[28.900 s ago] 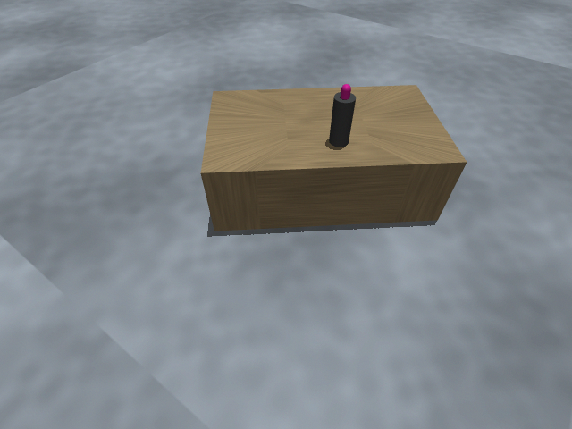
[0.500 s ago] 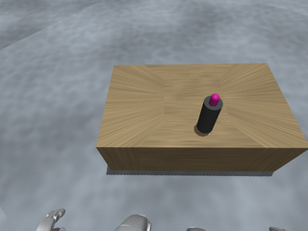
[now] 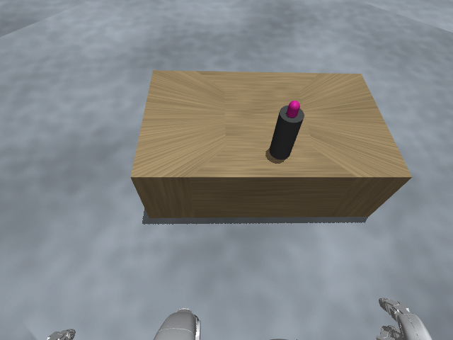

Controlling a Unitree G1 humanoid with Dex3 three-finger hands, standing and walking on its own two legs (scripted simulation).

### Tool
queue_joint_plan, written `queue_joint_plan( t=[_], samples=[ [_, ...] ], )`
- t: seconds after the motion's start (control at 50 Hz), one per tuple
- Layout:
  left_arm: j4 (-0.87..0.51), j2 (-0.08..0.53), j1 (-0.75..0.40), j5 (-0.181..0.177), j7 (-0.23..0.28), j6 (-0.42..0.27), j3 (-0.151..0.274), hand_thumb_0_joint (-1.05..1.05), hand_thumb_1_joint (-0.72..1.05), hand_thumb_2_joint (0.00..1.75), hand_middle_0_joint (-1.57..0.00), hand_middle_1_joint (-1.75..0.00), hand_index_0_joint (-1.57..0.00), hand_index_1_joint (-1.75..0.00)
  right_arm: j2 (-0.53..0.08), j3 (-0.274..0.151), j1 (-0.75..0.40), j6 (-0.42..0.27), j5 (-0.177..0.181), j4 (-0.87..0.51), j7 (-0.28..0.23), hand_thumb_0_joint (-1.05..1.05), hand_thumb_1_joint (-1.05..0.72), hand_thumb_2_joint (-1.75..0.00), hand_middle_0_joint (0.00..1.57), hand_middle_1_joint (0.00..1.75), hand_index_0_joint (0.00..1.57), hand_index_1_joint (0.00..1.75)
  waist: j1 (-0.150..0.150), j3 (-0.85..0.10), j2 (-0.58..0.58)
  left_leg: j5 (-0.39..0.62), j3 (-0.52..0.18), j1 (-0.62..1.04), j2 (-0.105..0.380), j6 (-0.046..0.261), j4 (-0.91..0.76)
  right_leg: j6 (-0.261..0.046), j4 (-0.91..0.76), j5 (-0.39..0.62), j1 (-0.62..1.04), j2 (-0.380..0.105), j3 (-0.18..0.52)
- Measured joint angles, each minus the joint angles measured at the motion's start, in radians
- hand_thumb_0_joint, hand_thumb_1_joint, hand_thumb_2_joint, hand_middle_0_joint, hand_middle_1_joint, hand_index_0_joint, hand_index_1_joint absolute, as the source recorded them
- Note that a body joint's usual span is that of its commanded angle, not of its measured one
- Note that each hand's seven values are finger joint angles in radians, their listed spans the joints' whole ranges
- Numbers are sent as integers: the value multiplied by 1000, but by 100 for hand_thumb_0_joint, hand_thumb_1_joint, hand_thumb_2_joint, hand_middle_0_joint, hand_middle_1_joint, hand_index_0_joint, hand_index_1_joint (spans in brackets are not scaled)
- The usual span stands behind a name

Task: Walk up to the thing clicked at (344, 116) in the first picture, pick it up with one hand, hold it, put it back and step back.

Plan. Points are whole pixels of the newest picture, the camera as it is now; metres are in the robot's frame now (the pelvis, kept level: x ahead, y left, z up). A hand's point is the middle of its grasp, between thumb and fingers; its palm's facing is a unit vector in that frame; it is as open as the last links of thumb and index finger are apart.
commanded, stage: step back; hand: right
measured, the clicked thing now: (286, 129) +0.80 -0.17 -0.26
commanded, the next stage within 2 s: stand in 1.90 s
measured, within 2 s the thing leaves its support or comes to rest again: neither
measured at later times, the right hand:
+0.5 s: hand out of the picture -0.05 -0.27 -0.13, palm faces -0.12 +0.90 -0.43, open 7.4 cm
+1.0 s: hand out of the picture -0.22 -0.32 -0.15, palm faces -0.17 +0.90 -0.40, open 7.4 cm
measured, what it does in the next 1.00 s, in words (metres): walks backwards: right foot, then left foot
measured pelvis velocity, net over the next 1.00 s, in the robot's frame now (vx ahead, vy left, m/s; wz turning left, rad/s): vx -0.32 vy -0.06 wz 0.11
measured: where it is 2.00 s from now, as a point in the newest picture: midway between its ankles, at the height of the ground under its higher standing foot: outside the picture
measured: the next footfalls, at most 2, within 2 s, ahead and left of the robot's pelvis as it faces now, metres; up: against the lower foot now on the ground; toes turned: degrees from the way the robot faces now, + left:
right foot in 0.02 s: +0.00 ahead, -0.14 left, +0.00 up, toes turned +3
left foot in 0.32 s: -0.07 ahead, +0.10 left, +0.00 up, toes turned +3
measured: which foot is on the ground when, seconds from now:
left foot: down 0.00-0.04, up 0.06-0.30, down 0.32-0.70, up 0.72-0.96, down 0.98-1.00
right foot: up 0.00-0.00, down 0.02-0.34, up 0.36-0.66, down 0.68-1.00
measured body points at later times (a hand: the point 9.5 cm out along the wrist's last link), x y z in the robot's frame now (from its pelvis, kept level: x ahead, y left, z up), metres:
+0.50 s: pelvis -0.16 -0.02 +0.01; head -0.11 +0.01 +0.45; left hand -0.05 +0.31 -0.11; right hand -0.05 -0.32 -0.10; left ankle -0.11 +0.10 -0.72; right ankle -0.17 -0.17 -0.63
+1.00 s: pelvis -0.32 -0.06 +0.00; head -0.28 -0.05 +0.44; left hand -0.27 +0.28 -0.11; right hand -0.21 -0.36 -0.12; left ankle -0.32 +0.06 -0.72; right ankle -0.26 -0.18 -0.72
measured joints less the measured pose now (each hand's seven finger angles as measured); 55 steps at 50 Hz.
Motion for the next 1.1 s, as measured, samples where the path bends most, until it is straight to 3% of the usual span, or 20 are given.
queue_joint_plan(
  t=[0.04, 0.1, 0.14, 0.18, 0.26, 0.3, 0.34, 0.4, 0.44, 0.5, 0.58, 0.66, 0.7, 0.76, 0.8, 0.84, 0.94, 1.0, 1.06, 1.1],
  samples=[
    [18, -21, 7, 11, -3, -9, 0, 1, 90, 90, -20, -30, -20, -30, -22, -8, -8, 11, 8, 7, 0, 1, -90, -90, 21, 30, 21, 30, -4, -1, 45, -2, -26, -37, 19, -8, 37, -4, -72, 36, 23, 17, -28],
    [16, -37, 31, 20, -13, -4, -11, 1, 90, 90, -20, -30, -21, -30, -23, -20, 16, 28, 18, 34, -11, 1, -91, -90, 20, 30, 21, 30, 10, -23, 38, -245, -104, -95, -80, -12, 228, -12, -40, 50, -19, -8, -21],
    [14, -46, 38, 23, -7, -2, -16, 1, 90, 90, -20, -30, -21, -30, -27, -20, 40, 27, 24, 44, -12, 1, -91, -90, 20, 30, 21, 30, 15, -32, 31, -278, -134, -112, -138, -9, 374, -11, -58, 78, -30, -30, -15],
    [7, -49, 33, 28, 0, 0, -17, 1, 90, 90, -20, -30, -21, -30, -30, -18, 65, 19, 27, 48, -13, 1, -91, -90, 20, 30, 21, 30, 10, -37, 30, -289, -135, -98, -161, -10, 442, -8, -72, 103, -46, -43, -19],
    [-35, -34, -8, 30, 13, -4, -15, 1, 90, 90, -21, -30, -21, -30, -22, -12, 105, 11, 20, 59, -13, 1, -91, -90, 20, 30, 20, 30, -4, -29, 24, -320, -96, 20, -132, -13, 308, 1, -59, 131, -92, -58, -49],
    [-61, -19, -38, 21, 17, -3, -16, 1, 90, 90, -21, -30, -21, -30, -14, -10, 118, 4, 15, 66, -10, 1, -91, -90, 20, 30, 20, 30, -15, -20, 16, -253, -64, 107, -105, -6, 120, 8, -20, 130, -125, -68, -69],
    [-74, 1, -79, 13, 18, 4, -14, 1, 90, 90, -20, -30, -21, -30, 10, -11, 112, -3, 6, 83, -11, 1, -91, -90, 20, 30, 20, 30, -11, 12, -31, -155, -36, 146, -127, 13, 29, 7, 40, 121, -160, -99, -55],
    [-62, -2, -110, 3, 24, 21, -11, 1, 90, 90, -20, -30, -21, -30, 26, 5, 102, -4, 0, 87, 5, 1, -91, -90, 20, 30, 21, 30, -18, 21, -28, -137, -43, 115, -107, 27, 45, -16, 236, -76, -215, -11, 21],
    [-54, 0, -114, -6, 23, 27, -9, 1, 90, 90, -20, -30, -21, -30, 35, 13, 96, -8, -1, 85, 1, 1, -91, -90, 21, 30, 21, 30, -24, 10, -26, -102, -49, 103, -87, 24, 16, -24, 402, -103, -246, 53, 68],
    [-48, 1, -100, -8, 17, 22, -6, 1, 90, 90, -20, -30, -21, -30, 36, 13, 76, -8, -5, 74, -6, 1, -90, -90, 21, 30, 21, 30, -21, -6, -23, -51, -46, 81, -60, 20, -24, -15, 503, -89, -236, 85, 87],
    [-34, 1, -65, 0, 8, 18, -7, 1, 90, 90, -20, -30, -21, -30, 21, 4, 36, -7, -8, 42, -9, 1, -90, -90, 21, 30, 21, 30, -14, -11, -14, 1, -29, 41, -28, 13, -45, 11, 343, -89, -134, 53, 64],
    [-1, 1, -35, 3, -4, 8, -8, 1, 90, 90, -20, -30, -21, -30, -9, 1, 1, 4, -6, 16, -6, 1, -90, -90, 21, 30, 21, 30, -2, -21, 2, 35, -14, -26, 4, -14, -16, -11, 2, -21, 3, 0, -3],
    [23, -19, -25, 14, -5, 1, -5, 0, 90, 90, -20, -30, -21, -30, -32, -8, -14, 14, 0, 20, -6, 1, -90, -90, 21, 30, 21, 30, -9, -13, 52, 4, -57, -67, 21, -16, 29, -13, -51, 17, 18, 25, -36],
    [27, -29, 12, 25, -11, 9, -14, 1, 90, 90, -20, -30, -21, -30, -26, -19, 15, 29, 8, 43, -20, 1, -91, -90, 20, 30, 21, 30, 12, -37, 27, -250, -124, -130, -85, -20, 244, -25, -23, 33, -27, -9, -28],
    [30, -36, 27, 28, -5, 9, -18, 1, 90, 90, -20, -30, -21, -30, -30, -16, 41, 26, 13, 53, -21, 1, -91, -90, 20, 30, 21, 30, 16, -45, 19, -280, -142, -144, -138, -18, 381, -23, -43, 62, -37, -31, -29],
    [26, -38, 29, 34, 1, 5, -19, 1, 90, 90, -21, -30, -21, -30, -32, -14, 67, 18, 16, 61, -19, 1, -91, -90, 20, 30, 20, 30, 14, -46, 18, -288, -132, -119, -153, -18, 438, -21, -55, 86, -51, -44, -39],
    [-4, -20, 1, 34, 7, -17, -17, 1, 90, 90, -21, -30, -21, -30, -15, -9, 116, 8, 5, 101, -8, 1, -91, -90, 20, 30, 20, 30, 4, -47, 19, -310, -61, 74, -101, -14, 184, -17, -25, 103, -97, -65, -92],
    [-5, 4, -31, 23, 6, -17, -16, 1, 90, 90, -20, -30, -21, -30, 21, -11, 112, -8, -4, 143, -7, 1, -91, -90, 20, 30, 20, 30, 11, -26, -37, -145, -18, 176, -125, 5, -13, -11, 42, 90, -128, -108, -82],
    [38, -4, -33, 11, 1, -8, -20, 1, 90, 90, -20, -30, -21, -30, 41, 2, 113, -16, -9, 166, 9, 1, -91, -90, 20, 30, 21, 30, 3, -55, -31, -135, -24, 164, -111, 25, -10, -23, 100, -45, -138, -68, -51],
    [61, -5, -26, 3, -8, -10, -21, 1, 90, 90, -20, -30, -21, -30, 49, 10, 111, -26, -11, 173, 12, 1, -91, -90, 20, 30, 21, 30, -1, -75, -25, -121, -27, 164, -97, 25, -25, -28, 122, -49, -128, -51, -41]
  ],
)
